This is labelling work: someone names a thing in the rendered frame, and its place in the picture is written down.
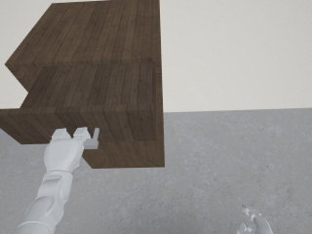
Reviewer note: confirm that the right robot hand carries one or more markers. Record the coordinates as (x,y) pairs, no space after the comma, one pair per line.
(260,224)

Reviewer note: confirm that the cabinet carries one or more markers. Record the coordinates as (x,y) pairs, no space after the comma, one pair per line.
(99,32)

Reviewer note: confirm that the left robot hand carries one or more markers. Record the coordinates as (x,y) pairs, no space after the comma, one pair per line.
(63,153)

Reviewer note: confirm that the handle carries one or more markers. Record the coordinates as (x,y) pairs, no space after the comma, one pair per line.
(91,143)

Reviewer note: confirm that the robot left forearm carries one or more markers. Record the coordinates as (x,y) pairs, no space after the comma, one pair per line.
(46,211)

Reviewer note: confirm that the drawer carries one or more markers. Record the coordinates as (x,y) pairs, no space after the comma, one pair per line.
(117,98)

